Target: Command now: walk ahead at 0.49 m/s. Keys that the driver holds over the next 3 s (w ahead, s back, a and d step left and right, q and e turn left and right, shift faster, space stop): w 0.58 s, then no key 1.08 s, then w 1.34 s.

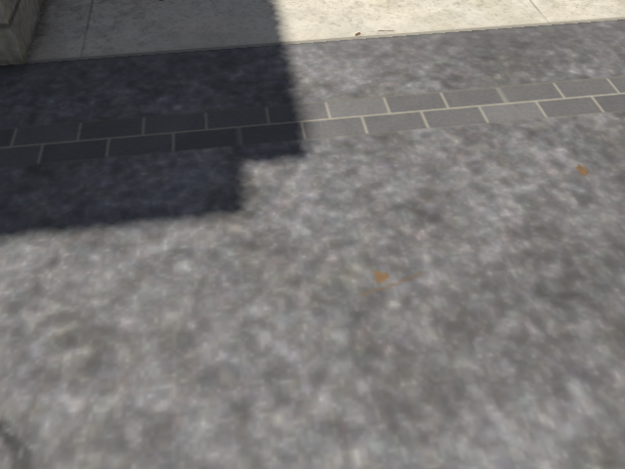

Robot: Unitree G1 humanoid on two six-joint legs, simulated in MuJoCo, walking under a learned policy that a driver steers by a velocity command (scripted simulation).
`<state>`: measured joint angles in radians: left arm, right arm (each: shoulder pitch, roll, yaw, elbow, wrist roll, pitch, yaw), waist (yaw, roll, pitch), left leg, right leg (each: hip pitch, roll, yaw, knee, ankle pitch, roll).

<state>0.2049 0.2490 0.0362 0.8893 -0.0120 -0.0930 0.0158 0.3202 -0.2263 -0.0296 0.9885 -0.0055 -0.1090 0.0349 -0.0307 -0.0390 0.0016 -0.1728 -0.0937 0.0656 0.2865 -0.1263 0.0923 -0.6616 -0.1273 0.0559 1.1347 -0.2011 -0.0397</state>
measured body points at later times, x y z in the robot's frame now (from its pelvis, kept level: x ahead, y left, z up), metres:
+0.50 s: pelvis +0.28 -0.08 +0.00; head +0.29 -0.10 +0.45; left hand +0.33 +0.18 -0.12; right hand +0.37 -0.35 -0.14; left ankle +0.28 +0.08 -0.66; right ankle +0.30 -0.16 -0.74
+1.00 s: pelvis +0.47 -0.03 -0.01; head +0.50 -0.02 +0.44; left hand +0.52 +0.23 -0.16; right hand +0.59 -0.28 -0.14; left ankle +0.57 +0.05 -0.74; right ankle +0.43 -0.18 -0.70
